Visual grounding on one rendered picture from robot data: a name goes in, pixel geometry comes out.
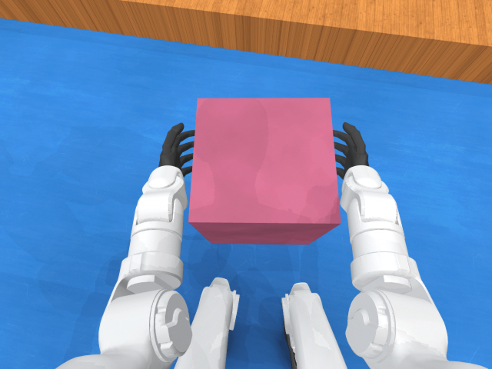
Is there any robot right forearm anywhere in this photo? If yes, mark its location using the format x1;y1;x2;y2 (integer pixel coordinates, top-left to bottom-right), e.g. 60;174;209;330
340;165;448;344

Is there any robot left hand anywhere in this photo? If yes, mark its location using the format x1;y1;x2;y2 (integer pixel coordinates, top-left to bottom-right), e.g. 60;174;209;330
158;123;195;177

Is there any robot left shin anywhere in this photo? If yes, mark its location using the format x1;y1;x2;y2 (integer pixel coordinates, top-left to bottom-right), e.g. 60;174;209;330
199;278;231;303

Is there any robot right upper arm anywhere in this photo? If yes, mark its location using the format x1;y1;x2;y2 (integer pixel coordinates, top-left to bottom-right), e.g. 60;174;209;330
345;288;487;369

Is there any carton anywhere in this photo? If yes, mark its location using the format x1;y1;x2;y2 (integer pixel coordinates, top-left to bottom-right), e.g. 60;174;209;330
188;98;341;244

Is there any robot right hand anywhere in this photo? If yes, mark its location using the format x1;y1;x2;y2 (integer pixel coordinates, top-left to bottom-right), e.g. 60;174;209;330
333;122;369;180

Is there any robot right thigh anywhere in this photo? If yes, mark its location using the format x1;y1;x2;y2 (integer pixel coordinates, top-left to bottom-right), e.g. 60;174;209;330
281;290;347;369

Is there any robot left forearm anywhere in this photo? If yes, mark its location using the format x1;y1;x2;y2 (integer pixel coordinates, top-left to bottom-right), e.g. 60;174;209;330
98;165;188;351

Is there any robot left upper arm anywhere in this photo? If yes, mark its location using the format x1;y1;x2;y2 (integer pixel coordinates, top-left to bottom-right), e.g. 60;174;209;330
56;288;192;369

